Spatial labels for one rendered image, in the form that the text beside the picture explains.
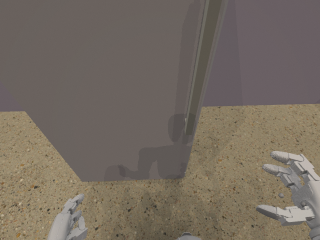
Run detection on fridge door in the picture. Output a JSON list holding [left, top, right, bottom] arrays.
[[0, 0, 226, 182]]

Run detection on right robot forearm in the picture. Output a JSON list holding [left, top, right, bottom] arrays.
[[309, 226, 320, 240]]

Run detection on robot right shin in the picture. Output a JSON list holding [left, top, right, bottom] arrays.
[[180, 232, 192, 238]]

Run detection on handle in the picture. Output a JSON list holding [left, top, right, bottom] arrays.
[[184, 0, 222, 135]]

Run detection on robot left hand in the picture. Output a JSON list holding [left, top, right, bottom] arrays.
[[47, 193, 88, 240]]

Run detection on robot right hand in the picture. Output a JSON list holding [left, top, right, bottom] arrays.
[[256, 151, 320, 230]]

